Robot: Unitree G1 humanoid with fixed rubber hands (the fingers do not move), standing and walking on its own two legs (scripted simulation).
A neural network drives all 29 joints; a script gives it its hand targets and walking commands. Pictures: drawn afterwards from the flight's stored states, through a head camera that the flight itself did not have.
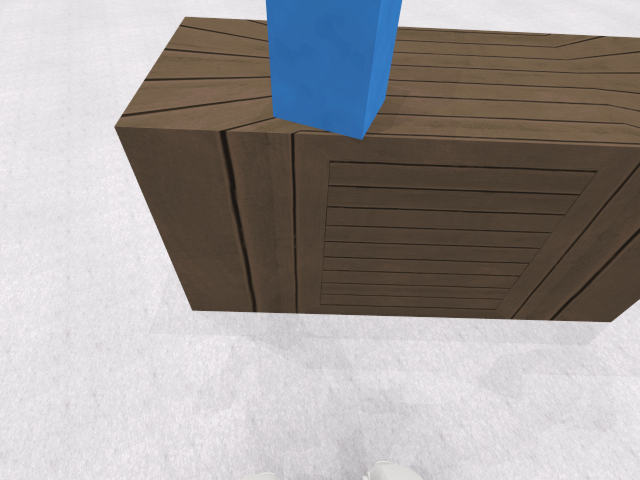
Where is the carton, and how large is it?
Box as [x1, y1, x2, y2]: [266, 0, 401, 139]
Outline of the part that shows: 266,0 273,116 361,139 384,100 401,0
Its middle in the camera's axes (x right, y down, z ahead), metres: +0.03 -0.40 +0.76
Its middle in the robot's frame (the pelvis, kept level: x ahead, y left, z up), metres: +0.87 +0.01 +0.15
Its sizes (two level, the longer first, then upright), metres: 0.205 0.178 0.293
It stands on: a pedestal, 0.74 m high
